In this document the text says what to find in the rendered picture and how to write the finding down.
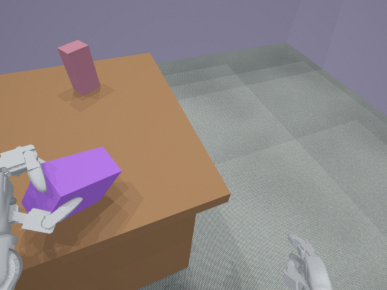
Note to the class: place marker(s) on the sponge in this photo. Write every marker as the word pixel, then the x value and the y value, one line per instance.
pixel 88 175

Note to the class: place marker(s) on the left robot forearm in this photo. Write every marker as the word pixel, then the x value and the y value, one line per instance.
pixel 10 262

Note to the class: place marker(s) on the table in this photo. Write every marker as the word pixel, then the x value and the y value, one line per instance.
pixel 142 228

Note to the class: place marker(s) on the left robot hand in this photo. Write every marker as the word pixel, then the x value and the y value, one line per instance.
pixel 14 163

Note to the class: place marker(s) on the right robot hand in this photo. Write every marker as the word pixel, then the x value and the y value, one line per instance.
pixel 312 274

